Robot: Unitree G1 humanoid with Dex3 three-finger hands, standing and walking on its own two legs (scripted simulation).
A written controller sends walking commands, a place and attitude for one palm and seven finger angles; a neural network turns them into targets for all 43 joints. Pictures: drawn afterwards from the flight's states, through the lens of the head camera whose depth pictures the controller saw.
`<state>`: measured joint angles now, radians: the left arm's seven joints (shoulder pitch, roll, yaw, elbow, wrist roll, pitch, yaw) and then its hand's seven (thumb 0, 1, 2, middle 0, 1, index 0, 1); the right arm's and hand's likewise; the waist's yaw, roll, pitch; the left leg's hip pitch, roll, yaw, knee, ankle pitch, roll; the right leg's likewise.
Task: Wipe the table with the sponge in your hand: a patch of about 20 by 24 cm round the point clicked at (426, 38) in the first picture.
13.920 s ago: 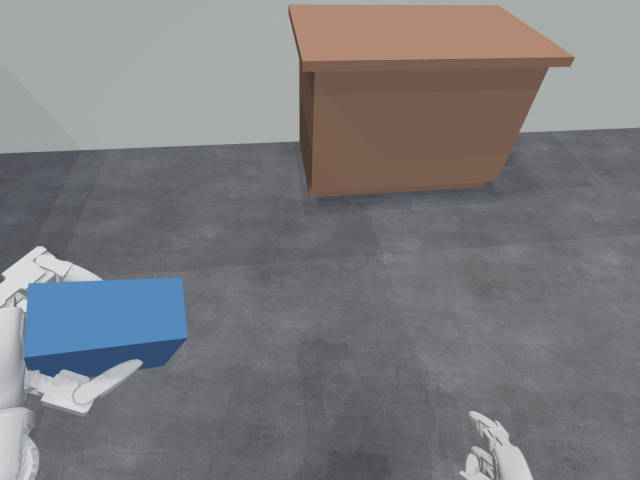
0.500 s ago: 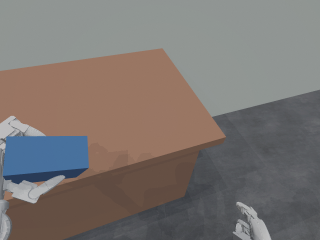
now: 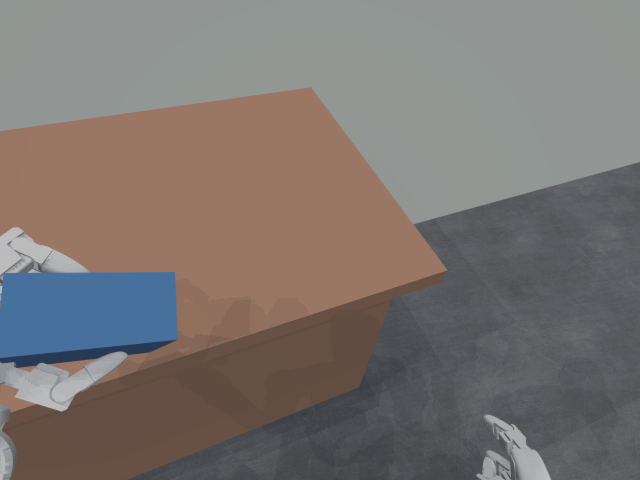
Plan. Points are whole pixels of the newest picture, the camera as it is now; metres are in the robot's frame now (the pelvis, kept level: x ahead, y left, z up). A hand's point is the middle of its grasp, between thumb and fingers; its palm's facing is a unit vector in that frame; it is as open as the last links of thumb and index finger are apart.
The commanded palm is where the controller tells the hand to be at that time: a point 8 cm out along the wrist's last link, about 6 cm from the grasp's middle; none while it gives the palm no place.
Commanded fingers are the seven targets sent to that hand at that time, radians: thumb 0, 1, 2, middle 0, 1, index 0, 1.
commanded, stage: shuffle to correct the standing spot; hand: left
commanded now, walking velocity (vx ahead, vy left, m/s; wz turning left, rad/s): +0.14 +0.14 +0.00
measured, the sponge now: (115, 319) +0.22 +0.21 +0.15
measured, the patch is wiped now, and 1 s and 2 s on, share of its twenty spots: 0.00 0.00 0.00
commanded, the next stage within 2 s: come to a stop and stand still in 0.50 s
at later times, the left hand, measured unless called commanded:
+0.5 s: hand (33, 258) +0.27 +0.30 +0.17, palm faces +0.37 -0.82 -0.44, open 10.1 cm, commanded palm +0.21 +0.34 +0.20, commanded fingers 0.00 0.10 1.30 -1.20 -1.60 -1.20 -1.60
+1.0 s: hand (0, 221) +0.29 +0.33 +0.19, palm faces +0.30 -0.85 -0.43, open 10.1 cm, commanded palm +0.24 +0.38 +0.20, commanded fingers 0.00 0.10 1.30 -1.20 -1.60 -1.20 -1.60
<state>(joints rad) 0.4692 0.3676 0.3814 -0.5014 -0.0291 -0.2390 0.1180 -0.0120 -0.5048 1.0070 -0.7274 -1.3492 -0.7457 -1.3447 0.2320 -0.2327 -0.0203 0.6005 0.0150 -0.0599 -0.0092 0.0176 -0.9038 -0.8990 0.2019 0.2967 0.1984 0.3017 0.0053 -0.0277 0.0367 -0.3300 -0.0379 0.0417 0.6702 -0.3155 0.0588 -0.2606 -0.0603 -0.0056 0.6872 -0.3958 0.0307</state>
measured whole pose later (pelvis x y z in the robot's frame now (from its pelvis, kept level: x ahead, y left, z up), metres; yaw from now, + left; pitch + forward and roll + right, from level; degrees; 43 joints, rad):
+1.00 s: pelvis +0.07 +0.10 +0.02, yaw -1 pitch -1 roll -1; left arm 0.47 0.41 0.37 -0.55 -0.04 -0.17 0.08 -0.01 -0.51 1.01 -0.73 -1.35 -0.75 -1.34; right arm 0.19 -0.14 0.05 0.56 0.00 -0.12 -0.01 0.02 -0.90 -0.90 0.20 0.30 0.20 0.30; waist 0.00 -0.02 0.05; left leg -0.22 -0.01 0.02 0.47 -0.23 0.02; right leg -0.21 0.04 -0.08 0.41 -0.19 -0.06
